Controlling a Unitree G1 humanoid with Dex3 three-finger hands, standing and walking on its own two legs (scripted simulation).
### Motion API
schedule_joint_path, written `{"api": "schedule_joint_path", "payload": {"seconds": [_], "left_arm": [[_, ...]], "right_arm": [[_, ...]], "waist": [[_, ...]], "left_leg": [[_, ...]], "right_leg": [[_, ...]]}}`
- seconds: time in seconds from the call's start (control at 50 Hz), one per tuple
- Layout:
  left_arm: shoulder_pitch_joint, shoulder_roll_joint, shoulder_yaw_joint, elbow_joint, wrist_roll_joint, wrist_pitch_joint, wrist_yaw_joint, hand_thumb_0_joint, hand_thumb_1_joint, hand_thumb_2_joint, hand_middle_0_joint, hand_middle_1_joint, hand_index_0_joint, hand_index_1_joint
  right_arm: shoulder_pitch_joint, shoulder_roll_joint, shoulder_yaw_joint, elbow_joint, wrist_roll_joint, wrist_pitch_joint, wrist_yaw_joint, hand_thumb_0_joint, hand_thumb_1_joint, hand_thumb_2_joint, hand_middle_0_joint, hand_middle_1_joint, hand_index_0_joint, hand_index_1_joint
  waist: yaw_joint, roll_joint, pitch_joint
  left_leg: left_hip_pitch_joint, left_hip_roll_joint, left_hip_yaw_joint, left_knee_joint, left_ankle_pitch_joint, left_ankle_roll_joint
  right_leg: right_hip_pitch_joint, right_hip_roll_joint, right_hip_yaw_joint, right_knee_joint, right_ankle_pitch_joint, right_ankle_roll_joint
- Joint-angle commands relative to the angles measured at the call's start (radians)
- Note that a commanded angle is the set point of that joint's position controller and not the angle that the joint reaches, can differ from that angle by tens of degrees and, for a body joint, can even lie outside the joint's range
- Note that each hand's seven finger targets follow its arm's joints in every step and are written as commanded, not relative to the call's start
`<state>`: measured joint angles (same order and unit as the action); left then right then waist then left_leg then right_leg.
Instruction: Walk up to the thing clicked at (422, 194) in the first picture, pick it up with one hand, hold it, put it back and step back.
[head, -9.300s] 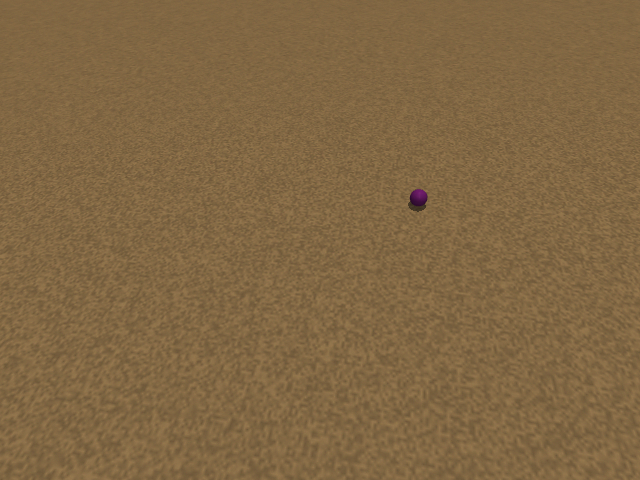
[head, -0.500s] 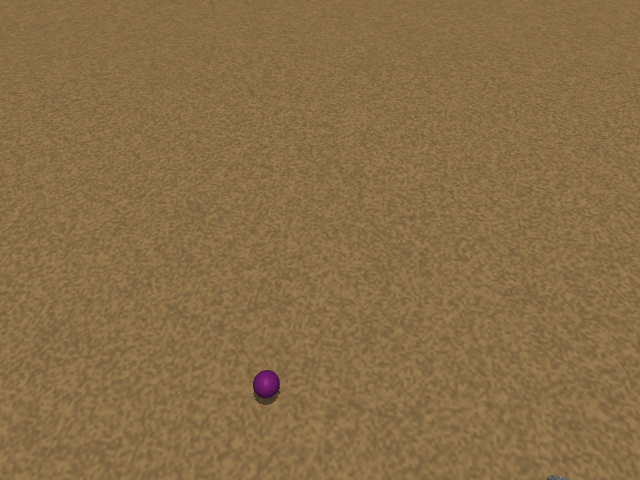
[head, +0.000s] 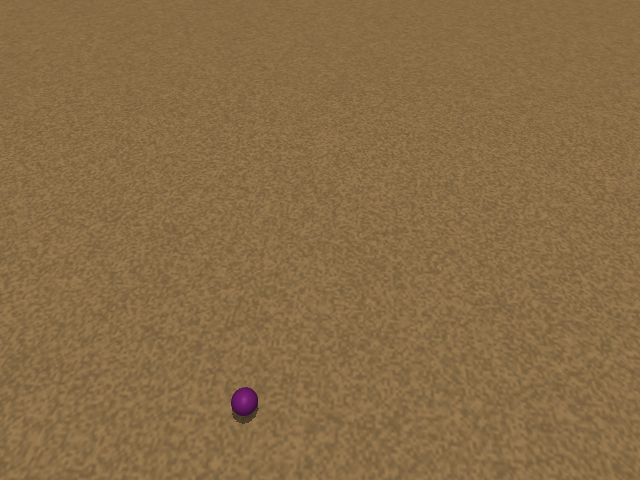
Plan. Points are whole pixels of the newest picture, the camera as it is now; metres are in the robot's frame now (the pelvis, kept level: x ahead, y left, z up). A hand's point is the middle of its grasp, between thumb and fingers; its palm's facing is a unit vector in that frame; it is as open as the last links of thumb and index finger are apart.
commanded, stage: walk up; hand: left
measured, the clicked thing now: (244, 401) +0.45 +0.24 -0.72
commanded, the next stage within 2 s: stand in 1.14 s
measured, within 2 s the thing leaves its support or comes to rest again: neither
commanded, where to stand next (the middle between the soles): +0.07 -0.02 m, yaw +2 degrees
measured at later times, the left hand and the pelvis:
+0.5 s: hand out of the picture +0.11 +0.24 -0.13, palm faces +0.02 -0.95 -0.33, open 7.4 cm; pelvis +0.01 -0.01 +0.02, yaw +1 degrees
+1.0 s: hand out of the picture +0.08 +0.25 -0.14, palm faces +0.03 -0.94 -0.33, open 7.4 cm; pelvis +0.02 -0.01 +0.02, yaw +2 degrees
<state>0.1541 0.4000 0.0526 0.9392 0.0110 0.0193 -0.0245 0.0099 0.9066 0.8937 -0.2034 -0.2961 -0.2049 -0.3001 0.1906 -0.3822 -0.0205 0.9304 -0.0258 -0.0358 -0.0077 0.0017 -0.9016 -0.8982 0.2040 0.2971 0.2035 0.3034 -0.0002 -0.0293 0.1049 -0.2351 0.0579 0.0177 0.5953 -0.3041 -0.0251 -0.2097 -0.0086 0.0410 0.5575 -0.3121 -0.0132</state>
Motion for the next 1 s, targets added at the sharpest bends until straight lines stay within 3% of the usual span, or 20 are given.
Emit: {"api": "schedule_joint_path", "payload": {"seconds": [0.0, 0.02, 0.06, 0.1, 0.12, 0.3, 0.5, 0.98], "left_arm": [[0.011, 0.256, 0.048, -0.019, 0.01, -0.055, 0.025, 0.0, 0.9, 0.9, -0.2, -0.3, -0.2, -0.3], [-0.06, 0.271, 0.045, -0.034, 0.007, -0.055, 0.02, 0.0, 0.9, 0.9, -0.2, -0.3, -0.2, -0.3], [-0.125, 0.224, 0.031, -0.033, 0.0, -0.051, 0.019, 0.0, 0.9, 0.9, -0.2, -0.3, -0.2, -0.3], [-0.114, 0.188, 0.019, -0.012, -0.005, -0.046, 0.017, 0.0, 0.9, 0.9, -0.2, -0.3, -0.2, -0.3], [-0.099, 0.188, 0.019, 0.0, -0.006, -0.045, 0.016, 0.0, 0.9, 0.9, -0.2, -0.3, -0.2, -0.3], [-0.125, 0.177, 0.015, 0.076, -0.011, -0.047, 0.021, 0.0, 0.9, 0.9, -0.2, -0.3, -0.2, -0.3], [-0.139, 0.161, 0.01, 0.129, -0.01, -0.042, 0.022, 0.0, 0.9, 0.9, -0.2, -0.3, -0.2, -0.3], [-0.124, 0.161, 0.007, 0.147, -0.003, -0.044, 0.028, 0.0, 0.9, 0.9, -0.2, -0.3, -0.2, -0.3]], "right_arm": [[-0.055, -0.164, -0.036, -0.077, 0.032, 0.008, -0.003, 0.0, -0.9, -0.9, 0.2, 0.3, 0.2, 0.3], [-0.04, -0.18, -0.043, -0.047, 0.029, 0.013, -0.004, 0.0, -0.9, -0.9, 0.2, 0.3, 0.2, 0.3], [-0.017, -0.182, -0.042, -0.013, 0.026, 0.005, 0.002, 0.0, -0.9, -0.9, 0.2, 0.3, 0.2, 0.3], [-0.035, -0.195, -0.042, 0.005, 0.021, -0.005, 0.005, 0.0, -0.9, -0.9, 0.2, 0.3, 0.2, 0.3], [-0.052, -0.199, -0.04, 0.007, 0.02, -0.007, 0.006, 0.0, -0.9, -0.9, 0.2, 0.3, 0.2, 0.3], [-0.074, -0.201, -0.025, 0.081, 0.024, -0.01, 0.003, 0.0, -0.9, -0.9, 0.2, 0.3, 0.2, 0.3], [-0.111, -0.187, -0.022, 0.117, 0.022, -0.007, -0.001, 0.0, -0.9, -0.9, 0.2, 0.3, 0.2, 0.3], [-0.131, -0.184, -0.028, 0.133, 0.023, 0.006, 0.0, 0.0, -0.9, -0.9, 0.2, 0.3, 0.2, 0.3]], "waist": [[0.006, -0.045, -0.107], [-0.009, -0.059, -0.085], [-0.036, -0.051, -0.071], [-0.019, -0.071, -0.081], [-0.003, -0.072, -0.091], [0.004, -0.001, -0.131], [0.01, 0.046, -0.117], [0.001, 0.027, -0.145]], "left_leg": [[-0.104, -0.026, -0.034, 0.018, -0.068, 0.028], [0.014, -0.025, -0.039, 0.043, -0.139, 0.025], [0.04, -0.012, -0.055, -0.098, -0.029, 0.031], [0.085, 0.024, -0.109, -0.18, 0.107, 0.054], [0.085, 0.038, -0.119, -0.187, 0.119, 0.059], [0.098, 0.051, -0.107, -0.25, 0.234, 0.049], [0.091, 0.059, -0.114, -0.296, 0.241, 0.044], [0.127, 0.056, -0.106, -0.293, 0.304, 0.045]], "right_leg": [[0.067, -0.239, 0.307, -0.266, 0.046, -0.128], [-0.061, -0.275, 0.325, -0.26, -0.011, -0.177], [-0.054, -0.2, 0.191, -0.218, 0.056, -0.115], [-0.056, -0.122, 0.106, -0.196, 0.098, -0.045], [-0.033, -0.105, 0.092, -0.209, 0.07, -0.035], [0.096, -0.106, 0.058, -0.236, 0.205, -0.022], [0.115, -0.101, 0.037, -0.258, 0.208, -0.011], [0.145, -0.113, 0.021, -0.275, 0.287, -0.001]]}}
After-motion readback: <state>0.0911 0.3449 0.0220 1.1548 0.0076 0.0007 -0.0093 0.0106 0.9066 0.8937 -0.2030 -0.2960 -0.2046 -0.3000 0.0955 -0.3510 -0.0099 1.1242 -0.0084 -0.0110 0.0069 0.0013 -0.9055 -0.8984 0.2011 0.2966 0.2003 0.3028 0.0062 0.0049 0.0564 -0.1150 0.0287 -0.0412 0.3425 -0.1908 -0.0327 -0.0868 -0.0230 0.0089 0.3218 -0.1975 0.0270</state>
